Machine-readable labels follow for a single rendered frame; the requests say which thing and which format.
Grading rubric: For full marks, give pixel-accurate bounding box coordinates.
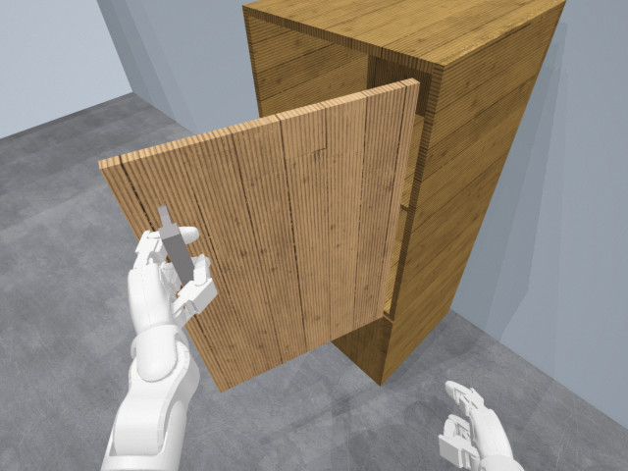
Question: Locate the cupboard door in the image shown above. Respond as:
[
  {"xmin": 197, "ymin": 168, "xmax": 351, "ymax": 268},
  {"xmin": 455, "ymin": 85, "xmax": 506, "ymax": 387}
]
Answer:
[{"xmin": 98, "ymin": 78, "xmax": 420, "ymax": 393}]

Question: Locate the left robot forearm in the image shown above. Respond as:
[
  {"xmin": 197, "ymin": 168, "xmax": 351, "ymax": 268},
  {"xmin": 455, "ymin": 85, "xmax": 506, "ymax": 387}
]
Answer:
[{"xmin": 100, "ymin": 325, "xmax": 200, "ymax": 471}]

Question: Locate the handle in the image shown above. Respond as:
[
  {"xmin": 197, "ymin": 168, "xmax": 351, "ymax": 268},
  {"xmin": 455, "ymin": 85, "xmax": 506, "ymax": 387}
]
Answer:
[{"xmin": 158, "ymin": 204, "xmax": 194, "ymax": 286}]

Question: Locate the left robot hand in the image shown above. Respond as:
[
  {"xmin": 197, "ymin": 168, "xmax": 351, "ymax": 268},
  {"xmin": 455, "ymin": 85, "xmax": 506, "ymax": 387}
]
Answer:
[{"xmin": 128, "ymin": 227, "xmax": 218, "ymax": 336}]

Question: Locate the right robot hand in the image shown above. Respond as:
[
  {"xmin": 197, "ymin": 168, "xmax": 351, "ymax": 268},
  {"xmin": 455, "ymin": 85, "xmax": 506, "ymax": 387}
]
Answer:
[{"xmin": 439, "ymin": 381, "xmax": 513, "ymax": 471}]

